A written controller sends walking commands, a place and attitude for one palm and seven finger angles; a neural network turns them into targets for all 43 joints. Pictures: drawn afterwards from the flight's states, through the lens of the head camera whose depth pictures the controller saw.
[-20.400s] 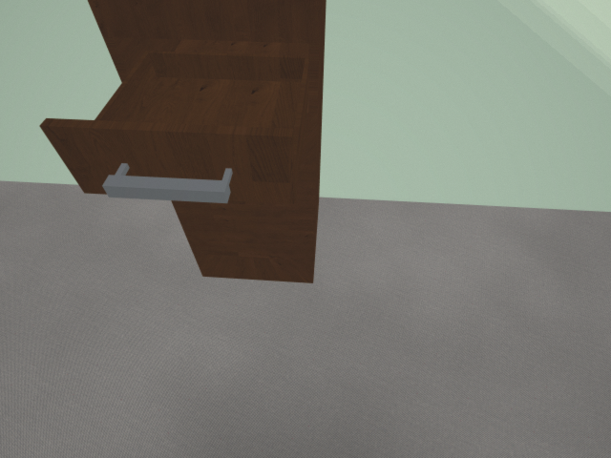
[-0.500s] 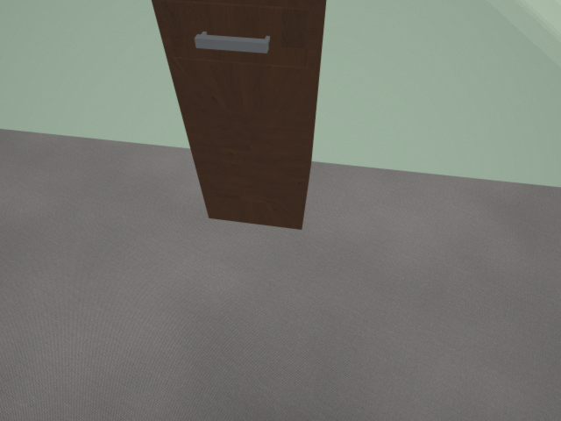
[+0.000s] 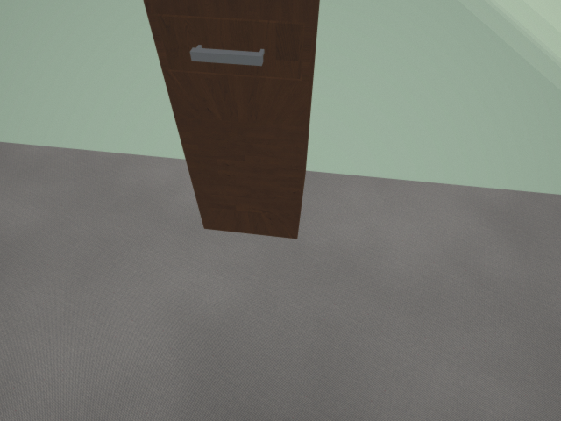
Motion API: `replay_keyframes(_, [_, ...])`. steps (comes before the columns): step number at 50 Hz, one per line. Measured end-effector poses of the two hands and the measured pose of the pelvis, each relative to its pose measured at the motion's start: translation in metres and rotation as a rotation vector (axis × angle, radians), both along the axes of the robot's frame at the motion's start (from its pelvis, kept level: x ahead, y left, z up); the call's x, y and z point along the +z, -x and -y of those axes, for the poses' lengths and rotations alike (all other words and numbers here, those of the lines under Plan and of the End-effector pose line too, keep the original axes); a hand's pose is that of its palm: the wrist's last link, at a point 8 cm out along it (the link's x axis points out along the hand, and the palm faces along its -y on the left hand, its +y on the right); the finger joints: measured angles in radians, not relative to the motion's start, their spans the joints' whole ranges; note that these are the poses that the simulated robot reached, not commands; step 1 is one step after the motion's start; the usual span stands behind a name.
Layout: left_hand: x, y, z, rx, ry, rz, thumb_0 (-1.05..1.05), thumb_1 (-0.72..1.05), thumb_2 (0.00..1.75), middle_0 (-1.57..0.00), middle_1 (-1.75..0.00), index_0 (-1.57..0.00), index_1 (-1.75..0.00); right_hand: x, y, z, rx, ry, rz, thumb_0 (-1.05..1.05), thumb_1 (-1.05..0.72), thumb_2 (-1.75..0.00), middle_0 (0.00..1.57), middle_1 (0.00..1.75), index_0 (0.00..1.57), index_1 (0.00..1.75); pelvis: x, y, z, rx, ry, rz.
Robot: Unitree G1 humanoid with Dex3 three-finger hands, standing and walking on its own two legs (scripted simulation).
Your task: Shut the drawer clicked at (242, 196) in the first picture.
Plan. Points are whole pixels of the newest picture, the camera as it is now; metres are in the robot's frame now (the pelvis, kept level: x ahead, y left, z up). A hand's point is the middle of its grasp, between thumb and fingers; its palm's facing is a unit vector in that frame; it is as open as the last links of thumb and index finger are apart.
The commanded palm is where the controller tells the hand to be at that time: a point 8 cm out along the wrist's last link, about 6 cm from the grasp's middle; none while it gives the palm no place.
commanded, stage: let the arm hang, fingers relaxed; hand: left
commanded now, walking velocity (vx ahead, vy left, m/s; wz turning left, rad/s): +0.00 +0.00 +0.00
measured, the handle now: (228, 53) +0.97 +0.19 +0.07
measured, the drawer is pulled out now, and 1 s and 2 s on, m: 0.00 0.00 0.00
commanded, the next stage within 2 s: look to check the result in 0.08 s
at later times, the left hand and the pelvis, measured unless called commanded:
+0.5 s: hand out of the picture +0.02 +0.18 -0.17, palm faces +0.03 -0.98 -0.21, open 7.4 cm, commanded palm none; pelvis +0.01 +0.00 +0.00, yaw +0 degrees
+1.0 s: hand out of the picture +0.05 +0.19 -0.17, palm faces +0.02 -0.97 -0.25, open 7.4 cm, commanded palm none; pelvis +0.02 -0.01 +0.00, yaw +0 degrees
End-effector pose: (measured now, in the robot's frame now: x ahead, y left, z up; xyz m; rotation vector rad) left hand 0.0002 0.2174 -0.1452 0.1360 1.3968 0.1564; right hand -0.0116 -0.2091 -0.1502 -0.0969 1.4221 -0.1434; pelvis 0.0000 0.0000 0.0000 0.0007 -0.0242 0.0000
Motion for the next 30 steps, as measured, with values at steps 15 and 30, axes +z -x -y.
replay_keyframes(15, [0.002,-0.006,-0.004,0.004,-0.017,-0.010,0.01,0.91,0.90,-0.20,-0.29,-0.20,-0.30,0.000,-0.005,0.005,-0.005,0.009,-0.016,0.00,-0.91,-0.90,0.20,0.30,0.20,0.30,0.001,-0.008,0.002,-0.001,0.002,0.001])
replay_keyframes(30, [0.005,-0.025,-0.011,-0.004,-0.034,0.024,0.01,0.90,0.90,-0.20,-0.29,-0.20,-0.30,0.003,-0.023,0.019,0.009,0.039,0.012,0.00,-0.90,-0.90,0.20,0.30,0.20,0.30,0.002,-0.014,0.004,0.000,0.002,0.005])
